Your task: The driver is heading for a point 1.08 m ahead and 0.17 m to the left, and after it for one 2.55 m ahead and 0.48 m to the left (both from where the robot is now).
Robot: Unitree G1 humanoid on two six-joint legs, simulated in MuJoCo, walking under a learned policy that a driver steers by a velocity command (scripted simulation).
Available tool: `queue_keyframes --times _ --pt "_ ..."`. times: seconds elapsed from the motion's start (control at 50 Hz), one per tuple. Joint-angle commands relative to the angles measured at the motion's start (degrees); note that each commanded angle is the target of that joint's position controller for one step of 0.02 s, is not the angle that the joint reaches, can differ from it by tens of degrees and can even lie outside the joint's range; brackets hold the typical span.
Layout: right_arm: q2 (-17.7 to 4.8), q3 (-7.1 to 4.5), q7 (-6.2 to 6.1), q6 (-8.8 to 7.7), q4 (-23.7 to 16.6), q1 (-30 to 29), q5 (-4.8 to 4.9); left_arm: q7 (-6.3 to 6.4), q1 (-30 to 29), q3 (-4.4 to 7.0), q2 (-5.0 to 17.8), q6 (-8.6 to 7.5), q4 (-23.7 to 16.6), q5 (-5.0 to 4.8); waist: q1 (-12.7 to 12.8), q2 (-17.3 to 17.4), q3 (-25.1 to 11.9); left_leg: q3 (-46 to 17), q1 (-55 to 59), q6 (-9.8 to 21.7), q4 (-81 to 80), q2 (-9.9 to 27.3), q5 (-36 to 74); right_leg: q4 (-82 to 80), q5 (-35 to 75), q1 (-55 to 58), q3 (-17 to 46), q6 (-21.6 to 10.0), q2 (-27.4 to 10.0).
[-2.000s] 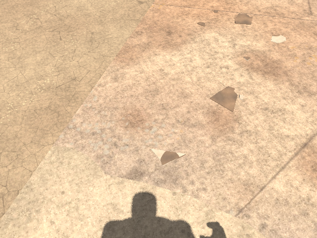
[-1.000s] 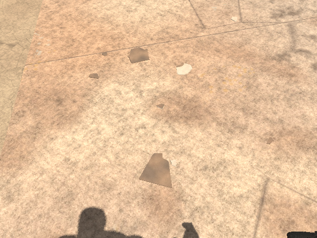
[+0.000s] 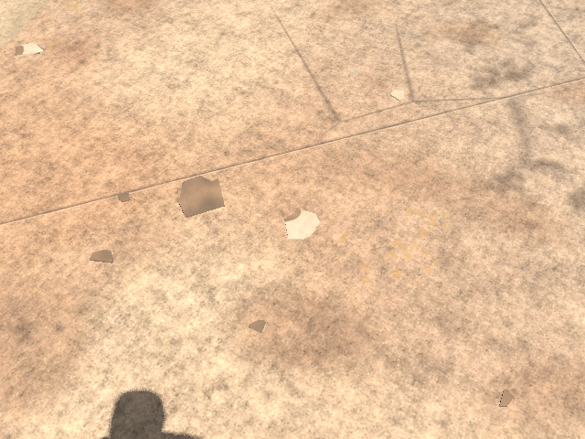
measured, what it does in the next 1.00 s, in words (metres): walks ahead: left foot, then right foot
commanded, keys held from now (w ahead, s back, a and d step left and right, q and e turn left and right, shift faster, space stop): w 1.00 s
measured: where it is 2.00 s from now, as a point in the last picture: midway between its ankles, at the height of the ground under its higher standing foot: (328, 294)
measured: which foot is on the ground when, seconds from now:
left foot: up 0.00-0.10, down 0.12-0.60, up 0.62-1.00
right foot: down 0.00-0.12, up 0.14-0.56, down 0.58-1.00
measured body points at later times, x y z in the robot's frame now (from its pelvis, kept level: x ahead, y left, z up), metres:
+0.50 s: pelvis +0.09 +0.00 +0.02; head +0.10 +0.02 +0.47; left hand +0.26 +0.26 -0.10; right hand +0.03 -0.27 -0.12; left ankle +0.00 +0.13 -0.73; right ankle +0.18 -0.14 -0.71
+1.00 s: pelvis +0.33 -0.04 +0.00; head +0.36 -0.04 +0.45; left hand +0.27 +0.22 -0.14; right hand +0.56 -0.26 -0.09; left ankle +0.53 +0.10 -0.70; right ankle +0.19 -0.14 -0.73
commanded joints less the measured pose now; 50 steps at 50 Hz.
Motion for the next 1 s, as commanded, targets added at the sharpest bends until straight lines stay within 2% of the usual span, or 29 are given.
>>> queue_keyframes --times 0.02,0.06,0.08,0.1,0.12,0.14,0.16,0.18,0.2,0.22,0.24,0.28,0.32,0.38,0.48,0.52,0.56,0.58,0.6,0.62,0.64,0.66,0.68,0.72,0.74,0.8,0.88,0.94,1.0 --pt "-3.16 -1.08 -0.29 0.15 0.02 8.71 0.11 1.33 -3.17 1.74 7.29 -0.04 -2.36 -0.31 -1.89 -8.06 -12.70 0.38 11.43 1.58 -4.54 1.85 3.86 -11.00 -5.24 2.07 11.09 -10.95 -14.63" --pt "-2.34 -0.97 0.86 -0.77 1.31 10.96 -0.23 1.20 -3.18 1.72 7.17 0.13 -0.56 -1.36 -3.38 -11.32 -11.39 3.97 19.72 3.22 -16.76 -0.07 7.83 -12.74 -24.08 -2.15 10.10 -7.52 -12.23" --pt "-2.21 -1.06 1.47 -1.07 2.46 12.68 -0.48 1.19 -2.50 1.82 7.38 0.27 0.23 -1.87 -4.38 -10.76 -9.81 6.75 23.78 4.53 -22.13 -1.95 9.53 -12.00 -30.21 -4.71 8.83 -5.46 -10.80" --pt "-2.54 -1.04 1.85 -1.29 2.84 13.15 -0.98 1.20 -1.53 1.68 6.52 0.31 0.72 -2.11 -4.49 -7.65 -7.03 6.07 23.49 6.32 -26.58 -2.11 5.24 -8.30 -33.49 -5.92 7.29 -2.58 -8.24" --pt "-5.52 -1.30 1.78 -1.74 2.57 15.22 -1.57 0.94 -1.07 0.99 3.51 0.22 0.26 -1.83 -4.17 4.00 -5.70 -9.32 23.54 10.43 -36.57 8.33 -7.84 7.35 -32.39 -10.45 3.02 1.16 -3.71" --pt "-13.22 -2.91 1.95 -2.07 1.50 13.47 -0.54 0.61 -2.43 1.58 3.63 -0.77 -1.38 -2.03 -3.42 16.17 -0.86 -26.80 17.46 18.09 -47.28 18.85 -22.41 19.78 -26.53 -19.00 -2.03 3.37 3.01" --pt "-14.65 -3.48 1.88 -3.46 1.10 10.95 -1.95 0.87 -6.88 3.45 9.36 -1.57 -2.74 -3.43 -4.15 13.68 4.62 -34.05 11.08 21.19 -53.41 20.98 -27.83 26.12 -22.19 -21.17 4.11 2.11 0.01" --pt "-11.72 -2.79 1.39 -5.05 0.48 6.89 -1.74 0.94 -4.70 4.27 10.59 -1.89 -1.73 -3.85 -1.34 11.78 5.52 -29.54 12.13 18.12 -52.98 18.75 -21.13 28.59 -16.23 -21.28 5.74 1.32 -1.57" --pt "-9.03 -2.23 1.31 -6.10 0.54 5.40 -0.90 0.91 -1.82 4.45 9.70 -1.86 0.38 -2.91 -0.24 10.50 3.63 -24.18 15.50 15.44 -51.58 16.20 -14.46 29.45 -12.78 -21.07 5.40 1.38 -2.02" --pt "-7.36 -1.94 1.35 -6.72 1.03 6.20 0.14 0.81 -0.94 4.65 9.08 -1.93 1.46 -1.97 -0.64 9.76 2.18 -20.09 18.56 13.94 -51.04 14.66 -10.41 29.69 -10.26 -21.26 4.73 1.62 -2.26" --pt "-5.92 -1.62 1.31 -7.24 1.99 8.17 0.61 0.55 -1.31 4.66 7.88 -2.17 1.91 -1.59 -1.10 8.39 1.14 -17.07 21.10 13.20 -50.67 13.53 -6.60 29.81 -7.50 -21.32 4.14 1.77 -2.50" --pt "-3.76 -1.20 1.33 -7.78 3.92 12.78 0.66 0.09 -2.08 4.36 5.38 -2.78 2.42 -1.89 -2.13 7.15 -0.45 -12.87 25.50 12.91 -50.32 12.20 -0.14 27.74 -3.88 -21.74 2.67 2.11 -2.70" --pt "-4.08 -1.34 1.24 -7.87 4.69 14.82 0.41 -0.20 -3.86 3.98 4.14 -3.29 2.24 -2.17 -3.15 7.31 -0.76 -10.33 27.39 13.25 -50.38 11.72 3.60 22.56 -1.78 -21.14 1.76 2.85 -3.05" --pt "-6.38 -2.05 1.01 -7.76 5.03 15.53 0.61 -0.75 -7.48 3.14 3.09 -3.95 1.28 -2.51 -4.76 8.24 -0.11 -7.86 25.60 14.05 -50.60 11.69 6.34 12.95 -0.27 -15.92 0.37 3.97 -2.88" --pt "-7.83 -3.12 1.60 -7.41 6.49 16.77 1.63 -1.60 -8.89 2.42 4.45 -4.76 0.58 -3.08 -5.70 8.20 1.69 -7.36 24.17 15.58 -48.25 13.70 7.79 4.77 -4.68 -9.04 -0.78 2.70 -3.03" --pt "-8.02 -3.47 1.90 -7.06 6.73 15.69 2.06 -1.77 -6.08 2.65 5.78 -5.06 1.13 -3.26 -3.57 8.24 1.47 -7.50 23.09 15.16 -46.33 14.62 9.10 1.97 -5.39 -3.33 -1.01 0.96 -2.91" --pt "-7.21 -3.21 2.01 -6.85 6.06 13.06 2.01 -1.29 4.64 4.12 8.33 -5.13 4.76 -3.29 2.06 6.42 -2.79 -4.26 18.43 13.08 -36.91 11.75 20.90 -0.65 -5.29 12.29 -2.10 -1.06 -0.87" --pt "-4.64 -2.30 2.21 -6.97 5.13 11.81 1.32 -0.82 14.41 5.58 11.90 -5.30 7.30 -3.21 6.26 0.69 -9.85 0.52 11.87 10.57 -20.95 7.50 23.83 -1.49 -7.12 26.80 5.03 -3.49 -6.34" --pt "0.94 -0.73 2.39 -8.02 2.26 12.71 0.18 -0.43 21.11 6.94 18.47 -4.75 8.54 -2.51 6.57 -16.25 -15.95 6.52 -8.72 5.82 1.19 -0.84 6.80 -6.18 -13.19 43.44 27.79 -10.89 -20.28" --pt "-1.51 -1.29 2.28 -9.40 2.01 11.44 1.37 -1.00 21.70 5.85 15.32 -5.25 9.05 -2.16 7.05 -15.45 -17.57 -0.87 -15.53 5.70 13.23 -2.09 -5.48 -12.55 -23.89 41.22 41.32 -14.94 -23.78" --pt "-4.98 -2.20 2.71 -10.29 1.28 8.99 2.78 -1.23 16.09 4.39 11.34 -5.68 7.83 -2.01 5.24 -11.66 -10.41 -2.68 -20.15 7.31 17.52 1.89 -1.90 -13.19 -25.94 35.80 35.08 -13.30 -22.27" --pt "-5.45 -2.35 2.89 -10.60 1.24 7.18 3.06 -1.41 12.16 3.55 8.36 -5.87 6.73 -1.86 3.81 -9.22 -6.87 -1.63 -19.39 8.21 16.74 4.43 3.65 -14.14 -23.15 30.20 28.09 -11.21 -19.16" --pt "-4.94 -2.52 2.72 -10.57 1.25 5.98 2.42 -1.67 9.10 2.91 6.66 -5.93 6.04 -1.60 2.53 -6.84 -3.96 -1.01 -18.00 8.21 13.73 5.85 8.01 -15.67 -17.96 25.11 23.29 -10.19 -16.91" --pt "-3.20 -2.65 2.75 -9.72 1.25 5.95 1.57 -1.73 8.01 2.15 4.60 -5.97 6.32 -1.07 0.36 -7.12 -2.41 -0.89 -12.75 7.81 8.82 7.52 13.00 -17.54 -7.31 18.83 16.03 -8.82 -13.93" --pt "-2.02 -2.49 2.87 -9.27 1.14 5.89 1.50 -1.54 8.96 2.21 5.10 -6.00 6.84 -1.12 -0.09 -6.76 -2.07 -0.30 -12.33 7.32 7.13 7.56 14.20 -18.04 -2.73 17.71 14.11 -9.12 -13.61" --pt "-1.47 -2.32 2.94 -8.56 -1.13 0.71 0.74 -0.67 11.47 2.52 7.43 -6.12 7.98 -1.22 0.04 -4.23 -0.57 0.73 -14.44 5.38 -1.99 6.84 20.44 -18.96 7.22 16.73 10.07 -10.00 -13.15" --pt "0.37 -1.06 4.06 -8.80 -4.08 -9.16 1.00 -0.02 14.60 2.44 8.34 -6.11 8.95 -1.68 2.46 -4.17 1.21 3.76 -8.61 5.58 -18.26 3.71 31.97 -20.74 8.35 14.25 4.83 -8.36 -10.61" --pt "0.18 -0.57 5.03 -8.88 -5.96 -14.36 1.41 0.18 18.86 2.52 8.59 -5.71 10.83 -2.31 3.77 -3.43 2.44 3.42 -8.43 6.58 -24.00 2.48 33.72 -20.07 8.65 19.57 4.59 -8.22 -12.51" --pt "-1.22 -0.69 6.04 -9.12 -7.38 -16.24 1.52 0.42 20.06 2.98 9.30 -4.72 11.71 -2.43 2.78 -3.60 1.74 2.89 -8.73 8.53 -26.83 1.71 28.99 -15.73 15.56 27.41 4.57 -7.27 -15.26"
Velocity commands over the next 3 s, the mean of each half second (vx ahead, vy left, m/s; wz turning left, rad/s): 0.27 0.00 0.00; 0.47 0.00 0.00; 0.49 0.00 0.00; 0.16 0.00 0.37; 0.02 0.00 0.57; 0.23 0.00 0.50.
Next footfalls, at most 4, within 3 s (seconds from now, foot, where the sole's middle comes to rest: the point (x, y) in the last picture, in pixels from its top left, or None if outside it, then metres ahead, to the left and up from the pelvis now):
0.12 left None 0.04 0.13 -0.77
0.58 right None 0.23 -0.14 -0.77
1.08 left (277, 378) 0.58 0.08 -0.77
1.58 right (372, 271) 0.87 -0.16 -0.77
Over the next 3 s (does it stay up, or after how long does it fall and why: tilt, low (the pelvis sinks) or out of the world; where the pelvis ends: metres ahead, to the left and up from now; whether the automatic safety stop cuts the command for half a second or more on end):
stays up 0.83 0.05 0.00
